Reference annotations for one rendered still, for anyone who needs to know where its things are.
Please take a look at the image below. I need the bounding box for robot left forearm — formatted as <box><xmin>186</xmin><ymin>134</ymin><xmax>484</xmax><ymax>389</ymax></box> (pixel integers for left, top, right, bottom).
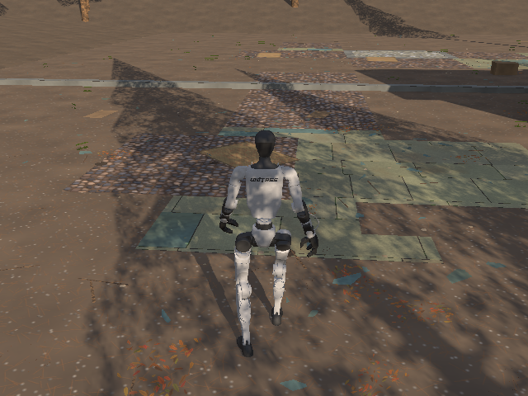
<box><xmin>219</xmin><ymin>197</ymin><xmax>233</xmax><ymax>223</ymax></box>

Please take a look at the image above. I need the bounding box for robot right upper arm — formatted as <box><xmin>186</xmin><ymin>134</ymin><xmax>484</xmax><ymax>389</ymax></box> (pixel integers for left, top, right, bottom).
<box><xmin>281</xmin><ymin>166</ymin><xmax>304</xmax><ymax>213</ymax></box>

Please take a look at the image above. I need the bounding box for left robot thigh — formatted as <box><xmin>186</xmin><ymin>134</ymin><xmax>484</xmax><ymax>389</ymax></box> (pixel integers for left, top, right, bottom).
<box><xmin>234</xmin><ymin>231</ymin><xmax>252</xmax><ymax>299</ymax></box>

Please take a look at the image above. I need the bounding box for robot left hand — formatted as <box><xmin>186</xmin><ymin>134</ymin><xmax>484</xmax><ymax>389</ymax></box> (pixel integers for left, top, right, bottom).
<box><xmin>219</xmin><ymin>219</ymin><xmax>238</xmax><ymax>233</ymax></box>

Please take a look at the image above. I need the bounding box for robot right forearm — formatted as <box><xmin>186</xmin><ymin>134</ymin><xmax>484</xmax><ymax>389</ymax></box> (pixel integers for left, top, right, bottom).
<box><xmin>297</xmin><ymin>200</ymin><xmax>316</xmax><ymax>238</ymax></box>

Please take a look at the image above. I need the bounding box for robot left upper arm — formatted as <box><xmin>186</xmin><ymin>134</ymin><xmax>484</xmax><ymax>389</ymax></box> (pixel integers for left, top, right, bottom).
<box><xmin>224</xmin><ymin>166</ymin><xmax>248</xmax><ymax>210</ymax></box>

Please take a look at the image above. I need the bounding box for humanoid robot head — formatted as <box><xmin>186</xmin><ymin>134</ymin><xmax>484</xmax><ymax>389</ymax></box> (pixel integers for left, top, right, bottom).
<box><xmin>251</xmin><ymin>130</ymin><xmax>279</xmax><ymax>169</ymax></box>

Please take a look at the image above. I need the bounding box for robot right hand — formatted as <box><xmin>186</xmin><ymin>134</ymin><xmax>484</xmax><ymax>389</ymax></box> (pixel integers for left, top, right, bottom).
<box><xmin>300</xmin><ymin>234</ymin><xmax>318</xmax><ymax>257</ymax></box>

